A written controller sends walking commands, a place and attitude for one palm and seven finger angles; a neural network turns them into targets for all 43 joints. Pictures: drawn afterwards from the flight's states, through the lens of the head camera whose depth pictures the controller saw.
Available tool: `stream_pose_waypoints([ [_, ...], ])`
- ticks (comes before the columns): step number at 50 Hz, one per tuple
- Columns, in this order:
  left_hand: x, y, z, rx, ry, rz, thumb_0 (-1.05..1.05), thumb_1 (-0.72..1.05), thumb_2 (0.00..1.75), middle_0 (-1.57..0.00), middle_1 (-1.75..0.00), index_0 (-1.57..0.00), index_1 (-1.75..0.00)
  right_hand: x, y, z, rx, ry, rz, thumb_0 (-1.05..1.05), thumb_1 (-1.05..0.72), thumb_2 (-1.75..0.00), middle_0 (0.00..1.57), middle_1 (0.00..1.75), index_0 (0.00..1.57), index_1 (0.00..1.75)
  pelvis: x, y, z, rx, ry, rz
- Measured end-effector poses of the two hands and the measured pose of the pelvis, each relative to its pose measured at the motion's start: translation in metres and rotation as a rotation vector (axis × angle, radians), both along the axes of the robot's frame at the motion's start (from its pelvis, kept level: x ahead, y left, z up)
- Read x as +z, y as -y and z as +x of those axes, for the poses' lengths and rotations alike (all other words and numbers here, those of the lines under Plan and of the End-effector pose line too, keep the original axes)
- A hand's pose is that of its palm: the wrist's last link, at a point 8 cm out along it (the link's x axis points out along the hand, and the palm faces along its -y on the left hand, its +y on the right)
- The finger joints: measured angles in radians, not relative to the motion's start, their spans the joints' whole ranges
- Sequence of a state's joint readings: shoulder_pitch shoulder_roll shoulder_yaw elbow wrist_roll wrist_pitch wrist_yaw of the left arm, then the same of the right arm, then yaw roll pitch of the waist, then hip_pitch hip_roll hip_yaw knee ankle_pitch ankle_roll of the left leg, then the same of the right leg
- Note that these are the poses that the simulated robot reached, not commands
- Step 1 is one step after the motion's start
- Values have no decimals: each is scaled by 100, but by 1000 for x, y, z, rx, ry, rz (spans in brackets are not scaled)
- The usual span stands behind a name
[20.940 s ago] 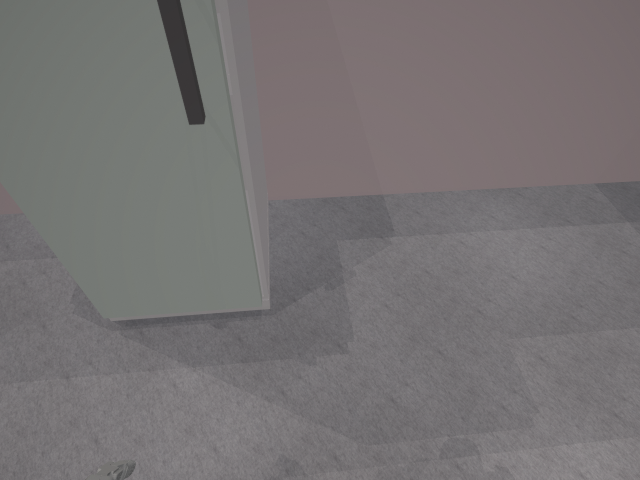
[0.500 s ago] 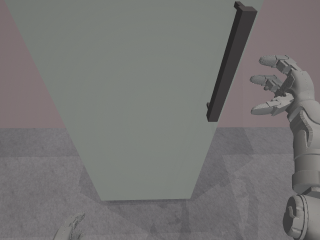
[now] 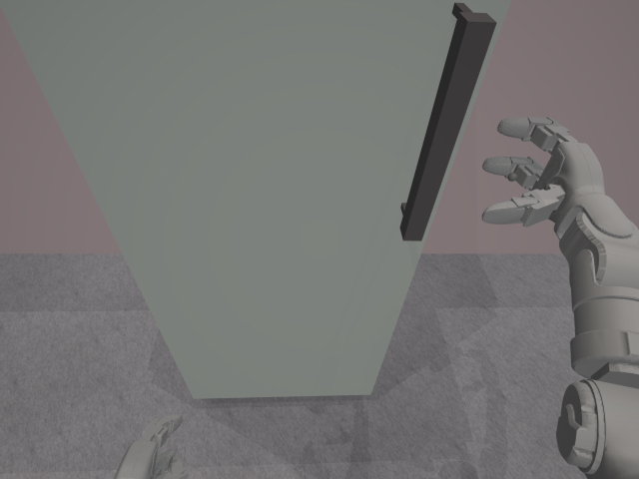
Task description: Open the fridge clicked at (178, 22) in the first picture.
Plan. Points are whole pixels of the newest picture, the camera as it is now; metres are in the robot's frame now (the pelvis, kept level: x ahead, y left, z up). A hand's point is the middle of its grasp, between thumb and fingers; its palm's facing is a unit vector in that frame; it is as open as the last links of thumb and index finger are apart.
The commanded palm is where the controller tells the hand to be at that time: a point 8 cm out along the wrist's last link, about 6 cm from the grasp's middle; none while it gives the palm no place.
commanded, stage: move the hooked fingers beside the handle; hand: right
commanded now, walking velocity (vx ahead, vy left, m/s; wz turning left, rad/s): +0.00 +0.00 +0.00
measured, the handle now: (431, 139) +0.48 -0.09 +0.22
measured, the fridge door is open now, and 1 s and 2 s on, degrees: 0 0 0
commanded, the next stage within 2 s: feel for the door with the fingertips in 0.54 s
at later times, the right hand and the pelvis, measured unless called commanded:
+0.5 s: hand (504, 168) +0.41 -0.16 +0.23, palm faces -0.08 +1.00 -0.01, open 14.0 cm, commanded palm +0.40 -0.21 +0.22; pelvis -0.01 +0.01 +0.00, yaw +0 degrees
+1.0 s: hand (475, 172) +0.43 -0.14 +0.21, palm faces -0.09 +1.00 -0.01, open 14.0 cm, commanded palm +0.40 -0.18 +0.22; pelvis +0.00 +0.01 +0.00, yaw +0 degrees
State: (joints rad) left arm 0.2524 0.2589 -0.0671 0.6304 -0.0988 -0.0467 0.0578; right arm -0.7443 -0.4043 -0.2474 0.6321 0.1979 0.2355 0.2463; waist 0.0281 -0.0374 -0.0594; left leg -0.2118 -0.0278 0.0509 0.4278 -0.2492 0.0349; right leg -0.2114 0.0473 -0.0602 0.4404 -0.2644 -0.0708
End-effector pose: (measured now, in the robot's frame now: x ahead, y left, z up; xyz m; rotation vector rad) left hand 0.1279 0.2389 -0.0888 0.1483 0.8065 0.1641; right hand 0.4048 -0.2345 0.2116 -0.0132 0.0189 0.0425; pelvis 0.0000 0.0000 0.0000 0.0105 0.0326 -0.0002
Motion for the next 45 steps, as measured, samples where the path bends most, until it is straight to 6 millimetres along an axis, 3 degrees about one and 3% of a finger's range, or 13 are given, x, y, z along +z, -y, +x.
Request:
stream_pose_waypoints([
  [3,-2,-2,-7,6,-15,5,1,90,90,-20,-30,-20,-30,-2,1,-5,9,18,-10,-1,50,-30,30,120,30,120,0,1,0,1,2,0],
  [11,-2,-7,-14,3,-26,24,1,90,90,-20,-30,-20,-30,14,-10,-14,51,94,15,-1,50,-30,30,120,30,120,0,0,-2,-7,22,0],
  [19,-3,-12,-18,20,-21,21,1,90,90,-20,-30,-20,-30,-6,-8,-7,1,-11,-14,-1,50,-30,30,120,30,120,1,-3,-9,-4,9,-2],
  [24,-2,-14,-22,17,-28,29,1,90,90,-20,-30,-20,-30,10,-17,-8,36,93,6,-1,50,-30,30,120,30,120,1,-6,-7,-3,16,-4],
  [28,-3,-17,-23,25,-30,24,1,90,90,-20,-30,-20,-30,19,-17,0,31,79,14,-1,50,-30,30,120,30,120,1,-9,-5,-3,13,-3],
  [33,-7,-23,-27,45,-46,13,1,90,90,-20,-30,-20,-30,0,-7,5,-8,-31,1,-1,50,-30,30,120,30,120,1,-10,-4,5,-4,-5],
  [36,-8,-26,-29,45,-59,17,1,90,90,-20,-30,-20,-30,-8,-8,1,5,-9,-15,-1,50,-30,30,120,30,120,1,-12,-3,5,-4,-6],
  [45,-3,-27,-13,22,-33,26,1,90,90,-20,-30,-20,-30,3,-32,1,59,69,20,-1,50,-30,30,120,30,120,0,-14,2,-1,7,-4],
])
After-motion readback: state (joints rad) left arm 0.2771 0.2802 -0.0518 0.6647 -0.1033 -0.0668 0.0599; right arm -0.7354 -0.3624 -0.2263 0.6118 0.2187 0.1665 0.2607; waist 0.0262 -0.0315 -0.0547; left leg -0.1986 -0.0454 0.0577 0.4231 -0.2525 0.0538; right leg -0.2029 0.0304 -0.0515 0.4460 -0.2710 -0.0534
